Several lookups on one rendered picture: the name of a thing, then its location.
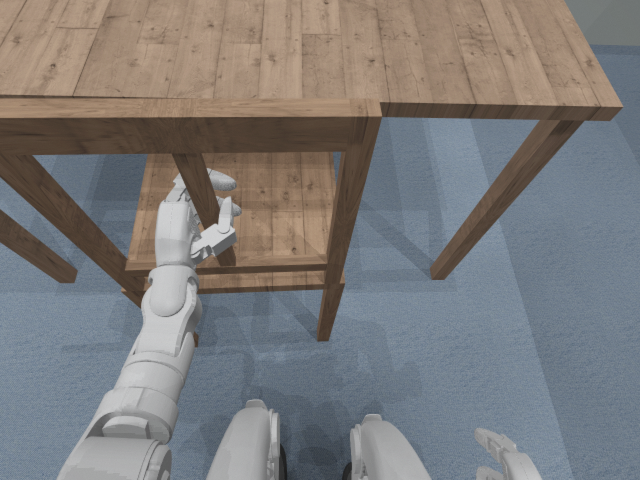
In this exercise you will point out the robot left upper arm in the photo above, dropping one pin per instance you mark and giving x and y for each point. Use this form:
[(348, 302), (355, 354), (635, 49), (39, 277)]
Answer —
[(110, 458)]

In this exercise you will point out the robot right thigh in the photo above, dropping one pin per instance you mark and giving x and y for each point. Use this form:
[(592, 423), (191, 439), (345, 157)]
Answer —
[(381, 452)]

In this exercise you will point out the left robot hand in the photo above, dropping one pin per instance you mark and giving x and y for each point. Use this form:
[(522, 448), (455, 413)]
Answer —
[(177, 225)]

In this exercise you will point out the robot thigh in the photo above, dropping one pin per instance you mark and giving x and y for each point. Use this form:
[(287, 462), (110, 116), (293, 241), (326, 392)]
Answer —
[(250, 441), (381, 452)]

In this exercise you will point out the robot left thigh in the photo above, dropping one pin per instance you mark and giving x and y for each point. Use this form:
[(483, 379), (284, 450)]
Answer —
[(250, 441)]

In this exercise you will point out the table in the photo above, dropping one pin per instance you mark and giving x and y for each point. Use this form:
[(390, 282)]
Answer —
[(470, 59)]

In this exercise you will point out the right robot hand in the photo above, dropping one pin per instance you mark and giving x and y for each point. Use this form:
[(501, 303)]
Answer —
[(515, 465)]

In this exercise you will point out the chair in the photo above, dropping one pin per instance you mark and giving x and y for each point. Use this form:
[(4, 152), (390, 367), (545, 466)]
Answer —
[(296, 223)]

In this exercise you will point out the robot left forearm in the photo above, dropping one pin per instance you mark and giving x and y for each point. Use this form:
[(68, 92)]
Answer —
[(143, 403)]

